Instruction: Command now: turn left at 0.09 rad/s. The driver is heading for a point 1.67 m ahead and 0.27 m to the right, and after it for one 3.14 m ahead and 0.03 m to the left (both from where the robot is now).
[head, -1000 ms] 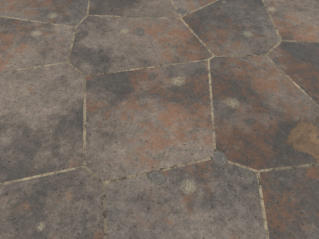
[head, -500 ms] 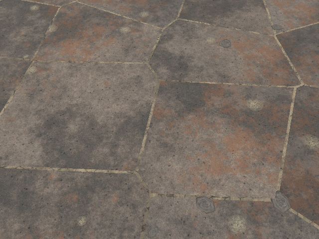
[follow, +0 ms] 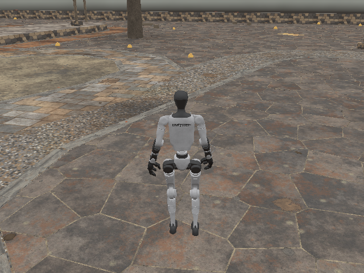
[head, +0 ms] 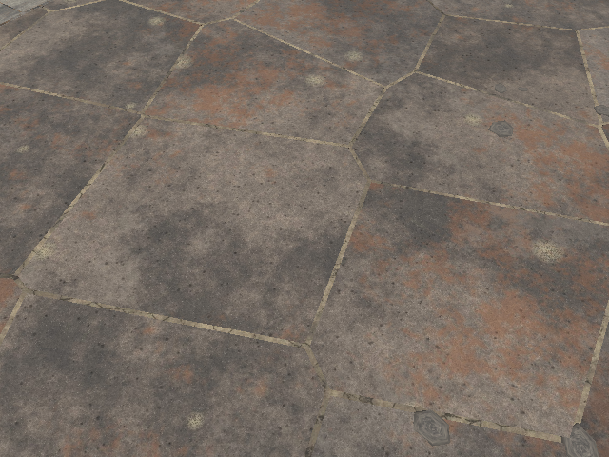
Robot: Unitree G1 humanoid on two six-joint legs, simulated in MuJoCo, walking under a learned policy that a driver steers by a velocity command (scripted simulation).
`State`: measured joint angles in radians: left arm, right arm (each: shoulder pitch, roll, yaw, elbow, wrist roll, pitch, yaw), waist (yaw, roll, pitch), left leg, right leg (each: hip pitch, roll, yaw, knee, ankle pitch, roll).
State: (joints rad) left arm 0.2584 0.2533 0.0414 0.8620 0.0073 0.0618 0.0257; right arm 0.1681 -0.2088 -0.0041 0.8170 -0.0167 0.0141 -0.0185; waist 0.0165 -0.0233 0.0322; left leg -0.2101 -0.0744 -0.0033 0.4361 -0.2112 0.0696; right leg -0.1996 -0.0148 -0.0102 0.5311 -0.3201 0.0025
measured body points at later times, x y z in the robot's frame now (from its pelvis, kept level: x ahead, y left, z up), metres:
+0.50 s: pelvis -0.01 -0.02 +0.01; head -0.01 -0.02 +0.46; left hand +0.02 +0.22 -0.15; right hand +0.00 -0.27 -0.15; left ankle +0.01 +0.08 -0.74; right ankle -0.02 -0.12 -0.74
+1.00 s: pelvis +0.00 -0.03 +0.01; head +0.00 -0.03 +0.45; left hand -0.02 +0.19 -0.16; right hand -0.02 -0.25 -0.16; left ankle +0.01 +0.08 -0.74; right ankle -0.02 -0.12 -0.74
